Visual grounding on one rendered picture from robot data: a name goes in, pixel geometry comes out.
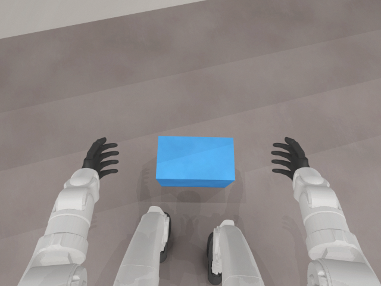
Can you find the right robot forearm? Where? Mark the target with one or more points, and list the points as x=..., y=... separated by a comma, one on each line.
x=328, y=235

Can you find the robot left upper arm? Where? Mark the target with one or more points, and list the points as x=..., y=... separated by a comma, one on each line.
x=56, y=275

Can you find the carton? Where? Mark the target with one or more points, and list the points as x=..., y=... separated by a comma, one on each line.
x=189, y=161

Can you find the robot right thigh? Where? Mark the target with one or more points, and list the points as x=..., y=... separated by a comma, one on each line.
x=238, y=264

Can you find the robot right upper arm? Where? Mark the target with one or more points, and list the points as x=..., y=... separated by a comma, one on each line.
x=331, y=272

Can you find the left robot forearm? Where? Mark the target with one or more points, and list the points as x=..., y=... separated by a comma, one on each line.
x=65, y=238

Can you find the right robot hand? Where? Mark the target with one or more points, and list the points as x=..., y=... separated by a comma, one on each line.
x=296, y=157

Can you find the left robot hand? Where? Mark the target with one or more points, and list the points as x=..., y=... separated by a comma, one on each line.
x=95, y=156

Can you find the robot right shin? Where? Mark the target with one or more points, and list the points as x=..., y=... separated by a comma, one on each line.
x=216, y=266

